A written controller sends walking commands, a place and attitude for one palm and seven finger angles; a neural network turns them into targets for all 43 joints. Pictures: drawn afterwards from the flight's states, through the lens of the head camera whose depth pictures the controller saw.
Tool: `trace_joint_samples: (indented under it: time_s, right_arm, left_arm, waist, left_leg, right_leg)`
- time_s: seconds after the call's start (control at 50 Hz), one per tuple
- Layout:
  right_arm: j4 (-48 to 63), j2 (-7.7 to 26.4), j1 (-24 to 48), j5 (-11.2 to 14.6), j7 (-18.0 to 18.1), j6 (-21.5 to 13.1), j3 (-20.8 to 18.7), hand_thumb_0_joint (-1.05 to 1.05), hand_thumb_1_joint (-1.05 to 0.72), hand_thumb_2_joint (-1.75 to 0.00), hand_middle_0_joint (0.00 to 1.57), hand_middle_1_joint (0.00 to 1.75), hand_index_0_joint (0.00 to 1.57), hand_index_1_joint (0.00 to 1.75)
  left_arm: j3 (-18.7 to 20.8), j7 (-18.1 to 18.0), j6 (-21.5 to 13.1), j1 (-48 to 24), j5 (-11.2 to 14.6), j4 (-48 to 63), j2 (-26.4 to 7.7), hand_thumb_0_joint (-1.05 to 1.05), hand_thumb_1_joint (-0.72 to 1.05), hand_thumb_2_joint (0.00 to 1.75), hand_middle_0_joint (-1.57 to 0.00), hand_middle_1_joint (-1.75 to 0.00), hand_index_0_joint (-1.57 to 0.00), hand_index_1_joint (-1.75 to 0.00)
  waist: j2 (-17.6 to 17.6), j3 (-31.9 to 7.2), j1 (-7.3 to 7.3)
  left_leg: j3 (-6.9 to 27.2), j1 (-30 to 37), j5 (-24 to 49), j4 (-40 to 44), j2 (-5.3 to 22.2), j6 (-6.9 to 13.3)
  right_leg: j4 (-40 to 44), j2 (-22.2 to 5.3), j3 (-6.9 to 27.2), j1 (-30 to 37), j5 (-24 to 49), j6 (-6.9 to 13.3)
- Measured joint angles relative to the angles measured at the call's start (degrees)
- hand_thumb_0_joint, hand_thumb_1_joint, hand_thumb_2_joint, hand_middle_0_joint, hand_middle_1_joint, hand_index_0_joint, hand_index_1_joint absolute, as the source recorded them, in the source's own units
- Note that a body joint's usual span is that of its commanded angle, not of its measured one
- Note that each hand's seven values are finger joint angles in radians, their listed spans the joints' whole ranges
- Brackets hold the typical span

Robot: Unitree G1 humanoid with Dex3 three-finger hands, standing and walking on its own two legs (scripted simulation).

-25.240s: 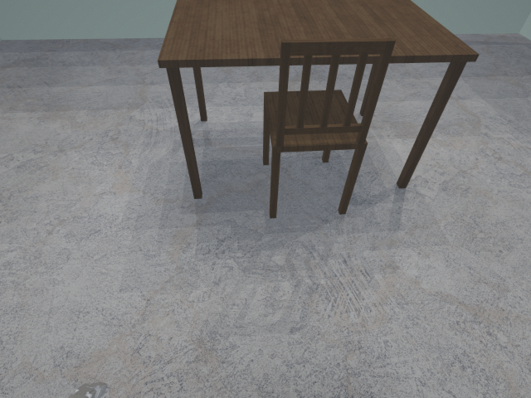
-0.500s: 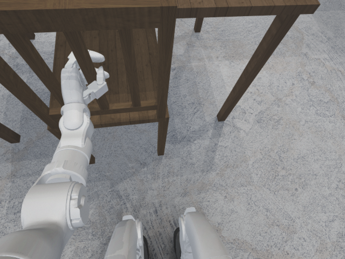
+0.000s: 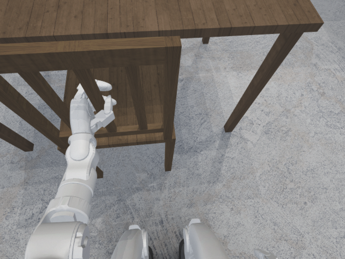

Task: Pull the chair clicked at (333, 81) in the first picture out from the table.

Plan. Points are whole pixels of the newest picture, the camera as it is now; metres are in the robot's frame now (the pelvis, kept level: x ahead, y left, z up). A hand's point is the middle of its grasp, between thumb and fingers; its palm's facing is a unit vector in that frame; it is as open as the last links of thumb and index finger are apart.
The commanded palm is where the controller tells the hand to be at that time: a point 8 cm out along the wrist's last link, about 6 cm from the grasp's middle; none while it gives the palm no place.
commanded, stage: hook a spindle and tug to test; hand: left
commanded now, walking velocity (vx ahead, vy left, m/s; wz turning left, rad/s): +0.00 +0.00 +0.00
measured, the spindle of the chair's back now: (99, 105) +0.47 +0.15 +0.00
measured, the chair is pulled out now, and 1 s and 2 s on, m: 0.03 0.16 0.25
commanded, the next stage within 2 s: step backward, pulling the chair out in 0.04 s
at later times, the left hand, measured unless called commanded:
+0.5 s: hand (107, 124) +0.41 +0.12 +0.03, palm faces -0.03 -0.99 -0.11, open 5.3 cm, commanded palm +0.39 +0.17 +0.02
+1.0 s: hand (117, 164) +0.32 +0.10 +0.03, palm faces -0.05 -0.99 -0.15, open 5.3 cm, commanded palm +0.31 +0.15 +0.03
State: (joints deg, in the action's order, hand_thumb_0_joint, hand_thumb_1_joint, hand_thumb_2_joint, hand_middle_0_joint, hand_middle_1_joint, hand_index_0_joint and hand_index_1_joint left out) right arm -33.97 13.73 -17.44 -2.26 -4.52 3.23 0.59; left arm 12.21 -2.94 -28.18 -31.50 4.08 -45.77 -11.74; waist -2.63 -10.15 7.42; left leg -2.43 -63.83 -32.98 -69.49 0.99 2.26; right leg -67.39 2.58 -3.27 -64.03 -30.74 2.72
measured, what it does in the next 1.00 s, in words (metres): rises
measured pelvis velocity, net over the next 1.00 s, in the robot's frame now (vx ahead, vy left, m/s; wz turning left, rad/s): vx -0.07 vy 0.00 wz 0.00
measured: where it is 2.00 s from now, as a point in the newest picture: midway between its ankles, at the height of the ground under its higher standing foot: outside the picture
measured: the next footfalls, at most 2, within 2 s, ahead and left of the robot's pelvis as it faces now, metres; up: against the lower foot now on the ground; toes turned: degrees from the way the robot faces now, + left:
right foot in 1.48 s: -0.05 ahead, -0.13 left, +0.00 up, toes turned -2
left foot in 1.86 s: -0.12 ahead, +0.14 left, +0.00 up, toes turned -1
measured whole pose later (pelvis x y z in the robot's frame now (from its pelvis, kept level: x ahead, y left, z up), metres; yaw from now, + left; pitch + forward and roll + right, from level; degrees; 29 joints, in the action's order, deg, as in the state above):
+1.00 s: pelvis -0.07 +0.00 +0.09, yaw +0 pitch +8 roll +0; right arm -41.2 14.1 -13.2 4.4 6.6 2.2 1.1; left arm 2.0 -4.8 -13.0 -31.5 4.5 -60.6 -9.1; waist -1.9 5.0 5.8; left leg -3.8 -30.1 -11.8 -33.9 -0.2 2.1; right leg -32.4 2.2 -1.5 -30.6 -9.6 2.2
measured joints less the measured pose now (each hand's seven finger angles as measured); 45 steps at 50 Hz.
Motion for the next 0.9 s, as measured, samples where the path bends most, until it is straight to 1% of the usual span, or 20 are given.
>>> trace_joint_samples:
  time_s: [0.16, 0.18, 0.2, 0.22, 0.24, 0.28, 0.3, 0.32, 0.36, 0.38, 0.48, 0.56, 0.62, 0.7, 0.8, 0.9]
  right_arm:
    - [-0.2, 0.3, 2.0, 0.0, 0.6, -1.4, -0.5, 0.00, -0.91, -0.90, 0.20, 0.30, 0.20, 0.30]
    - [0.0, 0.0, 2.7, 1.0, 1.2, -0.4, -0.5, 0.00, -0.91, -0.90, 0.20, 0.30, 0.20, 0.30]
    - [0.5, -0.4, 3.4, 2.1, 2.2, 1.1, -0.6, 0.00, -0.91, -0.90, 0.20, 0.30, 0.20, 0.30]
    - [1.0, -0.8, 3.8, 3.1, 3.4, 2.2, -0.7, 0.00, -0.91, -0.90, 0.20, 0.30, 0.20, 0.30]
    - [1.6, -1.1, 3.9, 3.9, 4.4, 3.1, -0.6, 0.01, -0.91, -0.90, 0.20, 0.30, 0.20, 0.30]
    - [2.2, -1.3, 3.4, 5.1, 5.9, 4.3, 0.0, 0.01, -0.91, -0.90, 0.20, 0.30, 0.20, 0.30]
    - [2.3, -1.2, 3.0, 5.4, 6.5, 4.8, 0.5, 0.01, -0.91, -0.90, 0.20, 0.30, 0.20, 0.30]
    - [2.1, -1.1, 2.8, 5.6, 7.1, 5.2, 1.0, 0.00, -0.91, -0.90, 0.20, 0.30, 0.20, 0.30]
    - [1.4, -1.0, 2.4, 5.9, 7.9, 5.6, 1.7, 0.00, -0.91, -0.90, 0.20, 0.30, 0.20, 0.30]
    - [1.0, -0.9, 2.3, 5.9, 8.3, 5.7, 1.8, 0.00, -0.91, -0.90, 0.20, 0.30, 0.20, 0.30]
    - [-1.6, 0.3, 2.0, 5.9, 9.6, 5.1, 0.9, 0.00, -0.91, -0.90, 0.20, 0.30, 0.20, 0.30]
    - [-3.3, 1.2, 1.5, 5.4, 9.9, 4.1, -0.4, 0.00, -0.91, -0.90, 0.20, 0.30, 0.20, 0.30]
    - [-4.4, 1.1, 1.3, 5.0, 9.9, 3.6, -0.9, 0.00, -0.91, -0.90, 0.20, 0.30, 0.20, 0.30]
    - [-5.6, 0.0, 1.5, 4.9, 9.8, 3.1, -0.6, 0.00, -0.91, -0.90, 0.20, 0.30, 0.20, 0.30]
    - [-6.7, -1.9, 1.9, 5.6, 10.1, 2.1, 0.4, 0.00, -0.91, -0.90, 0.20, 0.30, 0.20, 0.30]
    - [-7.3, -1.8, 2.9, 6.2, 10.6, 0.5, 0.9, 0.01, -0.91, -0.90, 0.20, 0.30, 0.20, 0.30]
  left_arm:
    - [-2.3, 0.4, -0.6, 3.3, 0.3, 3.3, 1.3, 0.02, 0.73, 0.79, -0.47, -1.45, -0.41, -1.45]
    - [-2.6, -0.3, 1.0, 3.1, -0.5, 4.2, 1.2, 0.02, 0.72, 0.79, -0.47, -1.45, -0.41, -1.45]
    - [-3.3, -1.2, 4.2, 2.9, -1.5, 5.3, 0.8, 0.02, 0.71, 0.79, -0.47, -1.45, -0.41, -1.45]
    - [-4.1, -1.8, 7.6, 2.8, -2.3, 6.1, 0.3, 0.02, 0.70, 0.78, -0.47, -1.45, -0.42, -1.45]
    - [-4.7, -2.3, 10.6, 2.8, -1.8, 5.7, 0.2, 0.02, 0.70, 0.77, -0.46, -1.42, -0.42, -1.45]
    - [-5.2, -3.3, 14.4, 3.0, -0.7, 3.0, 1.0, 0.02, 0.71, 0.78, -0.40, -1.32, -0.43, -1.45]
    - [-5.3, -3.8, 15.6, 2.9, -0.1, 1.0, 1.5, 0.02, 0.71, 0.78, -0.37, -1.27, -0.44, -1.45]
    - [-5.3, -4.1, 16.1, 2.6, 0.3, -1.2, 1.8, 0.03, 0.71, 0.77, -0.34, -1.23, -0.44, -1.45]
    - [-5.6, -4.1, 15.9, 1.7, 0.6, -5.3, 2.2, 0.04, 0.72, 0.77, -0.31, -1.16, -0.45, -1.45]
    - [-6.1, -4.1, 16.0, 1.1, 0.4, -7.0, 2.2, 0.04, 0.72, 0.77, -0.30, -1.13, -0.46, -1.45]
    - [-8.9, -2.8, 16.3, -1.8, -0.8, -12.2, 1.6, 0.04, 0.71, 0.75, -0.29, -1.10, -0.48, -1.44]
    - [-10.3, -1.4, 16.0, -1.8, -1.0, -13.1, 1.3, 0.03, 0.71, 0.74, -0.29, -1.11, -0.49, -1.44]
    - [-10.0, -0.8, 15.4, -1.0, -0.8, -12.9, 1.4, 0.03, 0.71, 0.74, -0.29, -1.12, -0.49, -1.44]
    - [-8.9, -0.5, 14.8, 0.1, -0.4, -12.6, 1.9, 0.03, 0.70, 0.74, -0.29, -1.11, -0.49, -1.44]
    - [-8.6, -0.6, 14.5, 0.6, -0.1, -13.0, 2.2, 0.03, 0.70, 0.75, -0.29, -1.10, -0.49, -1.44]
    - [-9.3, -1.1, 14.9, 0.2, 0.2, -14.1, 2.3, 0.03, 0.69, 0.75, -0.30, -1.09, -0.49, -1.44]
  waist:
    - [0.0, 0.3, -1.22]
    - [0.4, 1.8, -1.35]
    - [0.6, 4.1, -1.57]
    - [0.7, 6.1, -1.69]
    - [0.7, 7.2, -1.58]
    - [0.5, 7.6, -1.35]
    - [0.5, 7.4, -1.28]
    - [0.6, 7.2, -1.16]
    - [1.2, 7.3, -1.01]
    - [1.6, 7.6, -0.96]
    - [2.2, 9.3, -0.71]
    - [2.3, 10.9, -0.87]
    - [2.1, 12.2, -1.20]
    - [1.2, 13.9, -1.42]
    - [0.6, 14.6, -1.79]
    - [0.7, 14.6, -1.80]
  left_leg:
    - [0.6, 0.6, -0.2, -0.4, -0.6, -0.1]
    - [0.5, 2.1, -0.3, 0.1, -0.7, 0.0]
    - [0.3, 5.0, 2.8, 1.9, -0.8, 0.3]
    - [0.2, 8.1, 3.7, 4.0, -0.9, 0.4]
    - [0.0, 11.1, 3.7, 6.5, -1.2, 0.4]
    - [-0.3, 16.4, 4.7, 12.5, -1.8, 0.4]
    - [-0.4, 18.7, 5.7, 15.5, -2.0, 0.5]
    - [-0.5, 20.7, 7.1, 18.2, -2.1, 0.9]
    - [-0.5, 24.3, 9.1, 22.7, -2.1, 0.8]
    - [-0.4, 25.7, 10.0, 24.5, -2.1, 0.7]
    - [0.1, 29.9, 13.2, 30.2, -1.9, 0.9]
    - [-1.0, 32.2, 14.6, 32.6, -2.5, 1.5]
    - [-2.3, 33.8, 15.2, 33.7, -2.8, 1.7]
    - [-3.2, 35.2, 16.1, 34.7, -2.6, 1.6]
    - [-3.0, 35.2, 17.6, 35.4, -1.5, 0.8]
    - [-2.1, 34.2, 19.5, 35.6, -1.1, 0.1]
  right_leg:
    - [-0.5, -0.5, -0.5, 0.8, -0.6, 0.0]
    - [-0.3, -0.6, -0.3, 2.2, -0.6, 0.1]
    - [0.9, -0.6, -0.1, 4.9, -0.3, 0.3]
    - [2.8, -0.7, 0.1, 8.0, 0.4, -0.1]
    - [5.3, -0.8, 0.4, 10.9, 1.4, -0.1]
    - [11.1, -1.2, 1.0, 15.9, 3.7, -0.8]
    - [13.9, -1.3, 1.2, 18.1, 5.0, -1.1]
    - [16.4, -1.3, 1.4, 20.1, 6.2, -1.4]
    - [20.5, -1.3, 1.4, 23.4, 8.7, -2.0]
    - [22.2, -1.3, 1.3, 24.8, 9.9, -2.2]
    - [28.3, -1.1, 0.6, 29.1, 14.8, -2.6]
    - [31.2, -1.5, 1.8, 31.6, 15.3, -2.6]
    - [32.3, -1.8, 3.1, 32.9, 14.9, -2.6]
    - [32.9, -1.5, 3.9, 33.9, 15.9, -2.5]
    - [34.6, -0.5, 3.6, 34.2, 18.1, -1.7]
    - [35.2, -0.2, 2.7, 33.6, 19.9, -0.9]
